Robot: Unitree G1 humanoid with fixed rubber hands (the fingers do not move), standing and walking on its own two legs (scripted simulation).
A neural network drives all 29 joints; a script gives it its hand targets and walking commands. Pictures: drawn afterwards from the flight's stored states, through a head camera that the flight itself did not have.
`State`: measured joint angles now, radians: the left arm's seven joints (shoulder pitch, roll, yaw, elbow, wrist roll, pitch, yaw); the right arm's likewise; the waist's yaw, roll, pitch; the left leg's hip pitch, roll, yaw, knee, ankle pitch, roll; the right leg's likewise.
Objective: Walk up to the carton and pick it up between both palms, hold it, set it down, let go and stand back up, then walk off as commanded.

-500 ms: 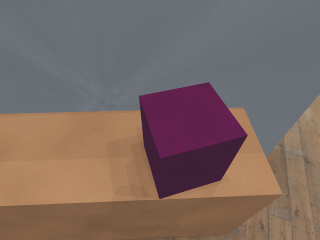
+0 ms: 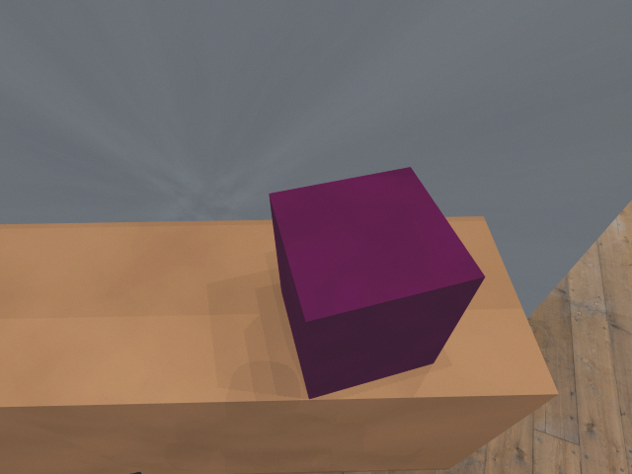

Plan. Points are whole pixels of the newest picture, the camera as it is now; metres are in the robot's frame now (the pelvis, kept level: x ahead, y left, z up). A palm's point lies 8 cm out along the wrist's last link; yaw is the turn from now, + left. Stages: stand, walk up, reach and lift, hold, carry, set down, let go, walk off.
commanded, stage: walk off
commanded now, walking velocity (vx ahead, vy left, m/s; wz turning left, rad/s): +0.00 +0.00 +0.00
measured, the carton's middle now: (358, 286) +0.37 -0.04 -0.01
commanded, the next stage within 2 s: none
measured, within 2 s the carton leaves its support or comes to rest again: neither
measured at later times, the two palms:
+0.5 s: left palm out of the picture +0.08 +0.26 -0.13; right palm out of the picture +0.04 -0.34 -0.17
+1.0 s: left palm out of the picture -0.08 +0.26 -0.17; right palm out of the picture -0.02 -0.34 -0.17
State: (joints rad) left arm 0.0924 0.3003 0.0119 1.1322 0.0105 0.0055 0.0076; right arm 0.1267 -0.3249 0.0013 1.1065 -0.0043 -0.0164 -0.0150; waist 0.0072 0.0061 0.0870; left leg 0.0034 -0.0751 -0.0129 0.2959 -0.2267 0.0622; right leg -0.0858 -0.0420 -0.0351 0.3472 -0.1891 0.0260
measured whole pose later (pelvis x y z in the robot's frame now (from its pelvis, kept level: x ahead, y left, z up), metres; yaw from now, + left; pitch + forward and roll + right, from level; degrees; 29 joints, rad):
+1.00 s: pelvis -0.16 -0.04 -0.06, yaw +6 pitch -6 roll +1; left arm 0.11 0.33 0.05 0.76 0.03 0.07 0.02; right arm 0.13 -0.39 -0.07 0.79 -0.03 0.07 -0.01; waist 0.03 0.01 0.34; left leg -0.30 -0.07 -0.11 0.92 -0.53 0.02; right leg -0.50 -0.01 -0.05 0.86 -0.25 -0.04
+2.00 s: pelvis -0.36 -0.01 -0.03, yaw +3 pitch -8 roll +0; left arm 0.23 0.33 0.07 0.98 0.00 -0.01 0.00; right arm 0.20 -0.31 -0.02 0.94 -0.03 0.00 0.02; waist -0.01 -0.01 0.09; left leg -0.24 -0.04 -0.08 0.66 -0.31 0.01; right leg -0.31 0.00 0.12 0.63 -0.29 0.01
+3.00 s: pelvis -0.36 -0.04 -0.02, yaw +4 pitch -5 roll +1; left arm 0.13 0.30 0.04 1.08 0.02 0.00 -0.02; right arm 0.20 -0.34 -0.02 1.11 -0.02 -0.01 0.01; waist -0.02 0.01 0.10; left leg -0.21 -0.01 -0.05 0.55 -0.26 -0.01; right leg -0.29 0.03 0.10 0.53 -0.16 0.01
